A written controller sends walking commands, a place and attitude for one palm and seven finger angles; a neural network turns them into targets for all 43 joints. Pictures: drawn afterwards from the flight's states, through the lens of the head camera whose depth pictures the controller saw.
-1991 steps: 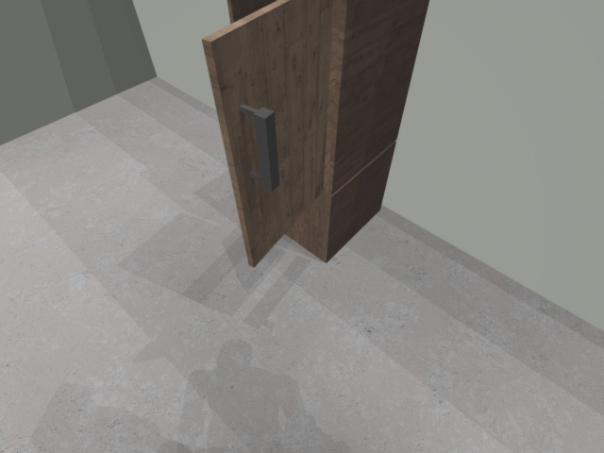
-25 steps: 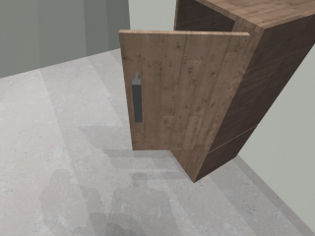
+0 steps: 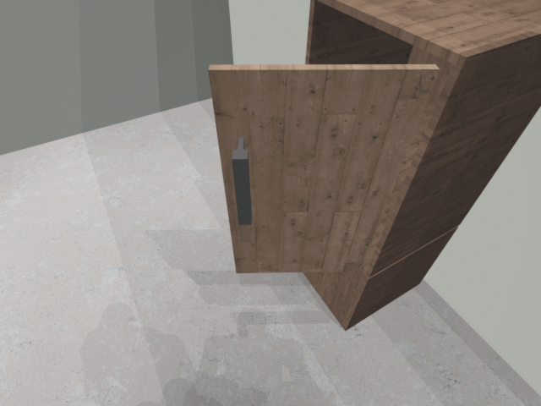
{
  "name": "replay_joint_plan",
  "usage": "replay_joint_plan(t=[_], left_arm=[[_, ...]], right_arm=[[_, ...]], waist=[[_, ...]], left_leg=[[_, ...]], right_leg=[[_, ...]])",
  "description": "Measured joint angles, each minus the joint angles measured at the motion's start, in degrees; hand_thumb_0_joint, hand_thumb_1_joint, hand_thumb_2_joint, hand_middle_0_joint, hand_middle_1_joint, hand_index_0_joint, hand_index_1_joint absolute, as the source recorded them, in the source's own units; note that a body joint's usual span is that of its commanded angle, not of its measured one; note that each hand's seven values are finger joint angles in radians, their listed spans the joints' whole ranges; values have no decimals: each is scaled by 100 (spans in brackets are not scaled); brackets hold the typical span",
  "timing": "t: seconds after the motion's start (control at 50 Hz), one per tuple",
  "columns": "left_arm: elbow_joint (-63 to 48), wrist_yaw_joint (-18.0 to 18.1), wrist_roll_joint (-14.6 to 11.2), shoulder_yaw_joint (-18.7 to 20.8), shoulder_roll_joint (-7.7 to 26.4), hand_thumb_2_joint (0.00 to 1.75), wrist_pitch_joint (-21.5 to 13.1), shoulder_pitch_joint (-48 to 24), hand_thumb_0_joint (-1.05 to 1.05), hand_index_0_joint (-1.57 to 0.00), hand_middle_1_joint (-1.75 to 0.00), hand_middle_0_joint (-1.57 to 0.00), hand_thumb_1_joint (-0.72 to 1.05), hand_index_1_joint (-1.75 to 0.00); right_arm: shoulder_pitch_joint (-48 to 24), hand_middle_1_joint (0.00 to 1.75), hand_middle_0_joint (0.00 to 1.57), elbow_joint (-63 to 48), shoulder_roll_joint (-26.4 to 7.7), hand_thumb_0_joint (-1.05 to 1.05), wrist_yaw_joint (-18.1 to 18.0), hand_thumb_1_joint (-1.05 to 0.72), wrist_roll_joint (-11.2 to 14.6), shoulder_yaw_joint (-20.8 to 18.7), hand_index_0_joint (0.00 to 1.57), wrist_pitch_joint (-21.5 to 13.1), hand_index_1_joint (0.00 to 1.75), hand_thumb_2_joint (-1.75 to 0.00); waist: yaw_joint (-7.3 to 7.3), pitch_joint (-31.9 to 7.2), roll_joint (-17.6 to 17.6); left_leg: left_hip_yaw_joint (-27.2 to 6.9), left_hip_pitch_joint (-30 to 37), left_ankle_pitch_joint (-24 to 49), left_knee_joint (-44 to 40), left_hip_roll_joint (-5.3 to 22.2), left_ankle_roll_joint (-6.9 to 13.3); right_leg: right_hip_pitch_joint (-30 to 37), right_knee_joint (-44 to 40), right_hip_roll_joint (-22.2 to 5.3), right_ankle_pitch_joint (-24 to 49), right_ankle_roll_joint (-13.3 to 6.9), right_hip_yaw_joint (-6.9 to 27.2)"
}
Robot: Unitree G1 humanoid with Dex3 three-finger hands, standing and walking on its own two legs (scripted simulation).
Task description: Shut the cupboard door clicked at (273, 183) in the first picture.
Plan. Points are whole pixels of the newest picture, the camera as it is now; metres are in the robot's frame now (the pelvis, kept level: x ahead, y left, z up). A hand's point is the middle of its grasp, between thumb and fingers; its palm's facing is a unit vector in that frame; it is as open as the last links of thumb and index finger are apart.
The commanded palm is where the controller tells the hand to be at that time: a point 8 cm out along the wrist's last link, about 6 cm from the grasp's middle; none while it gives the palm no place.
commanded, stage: look again from close up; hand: left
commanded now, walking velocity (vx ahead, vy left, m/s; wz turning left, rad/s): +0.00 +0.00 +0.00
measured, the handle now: (243, 182) +0.50 +0.08 +0.04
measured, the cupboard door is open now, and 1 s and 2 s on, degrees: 61 61 61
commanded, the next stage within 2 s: shuffle to correct the standing spot in 0.12 s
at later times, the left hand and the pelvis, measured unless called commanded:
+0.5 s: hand out of the picture +0.00 +0.16 -0.18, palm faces +0.01 -0.98 -0.18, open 7.3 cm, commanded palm none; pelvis +0.01 -0.01 +0.00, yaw +1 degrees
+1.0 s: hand out of the picture +0.02 +0.11 -0.19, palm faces +0.07 -0.99 -0.09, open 7.4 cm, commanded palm none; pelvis +0.04 -0.05 +0.00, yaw +1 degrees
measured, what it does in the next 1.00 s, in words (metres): lifts its right foot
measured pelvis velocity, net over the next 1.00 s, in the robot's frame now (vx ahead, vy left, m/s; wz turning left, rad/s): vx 0.04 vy -0.05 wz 0.02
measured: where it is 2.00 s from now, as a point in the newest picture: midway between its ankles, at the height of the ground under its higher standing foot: outside the picture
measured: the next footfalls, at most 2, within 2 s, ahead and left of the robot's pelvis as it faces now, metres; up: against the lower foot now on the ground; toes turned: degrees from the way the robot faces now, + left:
right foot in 1.28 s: +0.11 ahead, -0.25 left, +0.00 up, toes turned -2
left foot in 1.72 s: +0.11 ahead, -0.05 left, +0.00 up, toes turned +6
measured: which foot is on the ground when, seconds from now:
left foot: down 0.00-1.00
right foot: down 0.00-0.82, up 0.84-1.00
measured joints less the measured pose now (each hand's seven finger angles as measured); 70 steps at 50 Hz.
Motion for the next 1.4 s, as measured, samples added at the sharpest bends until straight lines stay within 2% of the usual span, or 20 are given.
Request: replay_joint_plan(t=[0.3,0.44,0.52,0.6,0.72,0.78,0.8,0.82,0.88,0.92,0.98,1.06,1.12,1.22,1.26,1.28,1.32,1.34,1.4], left_arm=[[-32,-54,0,-7,238,90,89,-181,1,-20,-30,-20,91,-30],[-6,-124,67,41,236,90,220,-57,1,-20,-30,-20,91,-30],[-7,-158,90,84,212,90,251,50,1,-20,-30,-20,91,-30],[-16,-166,85,128,139,90,227,226,1,-20,-30,-20,91,-30],[4,-86,128,180,66,90,187,559,1,-20,-30,-20,91,-30],[48,-83,135,173,1,90,240,700,1,-20,-30,-20,91,-30],[65,-95,123,167,-18,90,268,750,1,-20,-30,-20,91,-30],[92,-111,102,170,-25,90,297,785,1,-20,-30,-20,91,-30],[186,-157,83,195,-49,90,432,741,1,-20,-30,-20,91,-30],[153,-188,131,242,-33,90,509,586,1,-20,-30,-20,91,-30],[-65,-251,161,335,51,90,529,233,1,-20,-30,-20,91,-30],[-363,-312,154,418,157,90,517,-160,1,-20,-30,-20,91,-30],[-464,-343,140,446,214,90,552,-385,1,-20,-30,-20,91,-30],[-574,-383,106,461,272,90,543,-661,1,-20,-30,-20,91,-30],[-648,-402,90,455,291,90,463,-708,1,-20,-30,-20,91,-30],[-696,-405,94,447,325,90,395,-695,1,-20,-30,-20,91,-30],[-679,-337,113,422,217,90,311,-765,1,-20,-30,-20,91,-30],[-676,-309,112,383,156,90,279,-764,1,-20,-30,-20,91,-30],[-576,-218,75,283,17,90,136,-657,1,-20,-30,-20,91,-30]], right_arm=[[-318,29,20,120,-14,0,-8,-91,10,26,20,24,30,-90],[-192,29,20,144,101,0,-16,-90,-31,-17,20,103,30,-90],[-79,30,20,137,146,0,-47,-90,-39,-76,20,143,30,-90],[22,30,20,184,122,0,-72,-90,-35,-119,20,182,30,-90],[-20,29,20,221,193,0,-124,-90,-29,-153,20,248,30,-90],[-192,29,20,137,234,1,-150,-90,-22,-158,20,227,30,-90],[-249,29,20,90,250,1,-157,-90,-24,-157,20,184,30,-90],[-318,29,20,54,286,0,-171,-90,-34,-158,20,126,30,-90],[-411,29,20,-101,385,0,-192,-90,-55,-123,20,1,30,-90],[-357,30,20,-174,383,0,-251,-92,-42,-151,20,-43,30,-90],[-228,30,20,-160,313,0,-239,-93,-58,-163,20,-59,30,-90],[-38,30,20,-96,266,0,-171,-92,-84,-181,20,2,30,-90],[80,30,20,-109,246,0,-124,-92,-116,-226,20,56,30,-90],[251,30,20,-158,160,0,-57,-91,-170,-329,21,145,30,-90],[341,30,20,-148,98,0,-42,-90,-163,-370,21,185,30,-90],[415,30,20,-145,75,0,-31,-90,-144,-386,21,204,30,-90],[375,30,20,-77,-55,0,-53,-90,-118,-421,20,325,30,-90],[362,30,20,-65,-105,0,-63,-90,-109,-430,20,374,30,-90],[290,29,20,-23,-140,0,-41,-91,-81,-393,20,372,30,-90]], waist=[[22,92,-261],[-4,85,-360],[-10,102,-325],[17,92,-154],[125,149,-226],[188,205,-310],[181,223,-339],[167,255,-418],[138,272,-587],[92,245,-553],[95,256,-461],[99,236,-347],[0,229,-254],[-237,240,-82],[-276,228,-25],[-262,186,-71],[-217,256,118],[-217,276,187],[-182,261,181]], left_leg=[[7,118,14,-131,70,-44],[-70,-30,-76,27,12,-39],[-156,-180,-120,142,35,-93],[-308,-300,-240,355,188,-199],[-111,-742,-1378,1843,381,-133],[87,-715,-1193,1563,382,-140],[158,-595,-843,1176,365,-131],[231,-495,-492,952,343,-33],[442,-355,-582,975,371,100],[441,-220,-541,745,431,73],[329,-71,-251,282,510,-16],[187,18,32,-164,624,-118],[116,27,128,-321,712,-224],[39,-106,98,-241,850,-448],[3,-235,-42,22,901,-579],[19,-349,-198,276,882,-575],[-225,-720,-1162,1268,871,-468],[-325,-896,-1371,1761,793,-421],[-253,-1119,-1291,2475,582,-436]], right_leg=[[164,-267,72,105,-24,22],[-8,25,23,-90,-54,-68],[-132,143,55,-173,-128,-155],[-56,-13,227,-148,-231,-284],[196,-136,424,-224,-412,-468],[242,-60,488,-318,-422,-482],[212,78,503,-400,-413,-478],[107,382,480,-505,-400,-450],[-725,2352,376,-765,-207,-285],[-1269,3276,285,-642,-98,-235],[-1861,3723,34,-59,45,-124],[-2168,3343,-285,458,200,-1],[-2092,2688,-425,464,268,-56],[-1598,1259,-370,217,267,-295],[-1203,446,-267,434,222,-394],[-999,37,-276,561,164,-398],[-1056,236,-146,503,44,-466],[-1013,256,-111,467,-6,-518],[-772,37,-56,504,-109,-569]])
